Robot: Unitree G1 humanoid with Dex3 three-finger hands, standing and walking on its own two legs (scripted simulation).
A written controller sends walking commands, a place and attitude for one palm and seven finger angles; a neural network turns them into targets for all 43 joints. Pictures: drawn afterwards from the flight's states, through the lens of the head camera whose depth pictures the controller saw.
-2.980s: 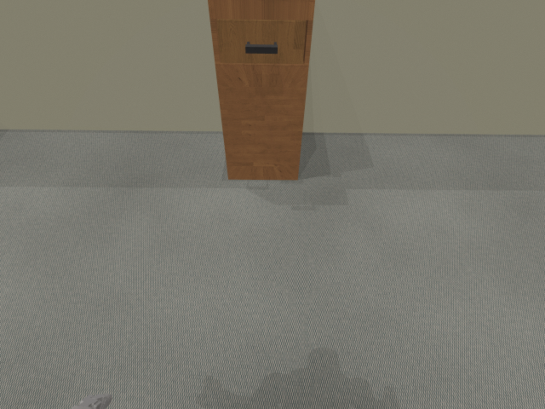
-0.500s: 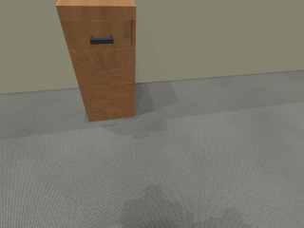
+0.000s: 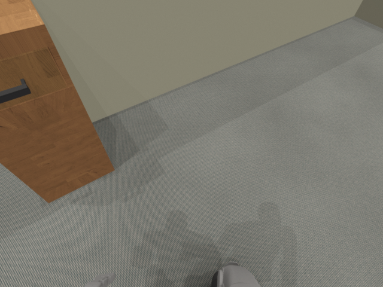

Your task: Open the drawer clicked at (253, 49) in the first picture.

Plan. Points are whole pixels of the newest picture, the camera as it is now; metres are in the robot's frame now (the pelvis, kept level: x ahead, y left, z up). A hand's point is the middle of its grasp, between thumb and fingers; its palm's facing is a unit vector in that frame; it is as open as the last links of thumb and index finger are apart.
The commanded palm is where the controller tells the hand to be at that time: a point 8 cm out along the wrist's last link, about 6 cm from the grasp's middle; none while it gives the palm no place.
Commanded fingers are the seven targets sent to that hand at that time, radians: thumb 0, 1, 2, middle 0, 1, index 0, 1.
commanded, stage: turn to face it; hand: left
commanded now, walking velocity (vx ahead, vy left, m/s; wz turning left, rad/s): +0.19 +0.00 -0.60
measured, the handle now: (6, 91) +0.69 +0.59 -0.04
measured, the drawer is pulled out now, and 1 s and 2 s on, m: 0.00 0.00 0.00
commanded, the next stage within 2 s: take the last steps up to it in 1.20 s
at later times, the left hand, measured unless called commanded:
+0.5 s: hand (116, 261) +0.21 +0.19 -0.19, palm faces +0.17 -0.97 -0.16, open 7.3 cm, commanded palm none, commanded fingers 0.00 0.90 0.90 -0.20 -0.30 -0.20 -0.30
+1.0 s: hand (95, 282) +0.16 +0.22 -0.16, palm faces +0.38 -0.88 -0.28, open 7.4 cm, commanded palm none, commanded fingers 0.00 0.90 0.90 -0.20 -0.30 -0.20 -0.30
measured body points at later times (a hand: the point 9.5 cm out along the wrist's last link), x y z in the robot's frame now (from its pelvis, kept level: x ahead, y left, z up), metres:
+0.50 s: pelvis +0.15 +0.00 -0.02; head +0.16 +0.03 +0.43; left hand +0.20 +0.24 -0.18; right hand +0.25 -0.24 -0.15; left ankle +0.21 +0.09 -0.74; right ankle +0.12 -0.11 -0.73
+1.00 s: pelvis +0.15 -0.01 +0.00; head +0.18 +0.00 +0.45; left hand +0.14 +0.27 -0.14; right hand +0.30 -0.23 -0.14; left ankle +0.21 +0.09 -0.73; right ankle +0.19 -0.17 -0.69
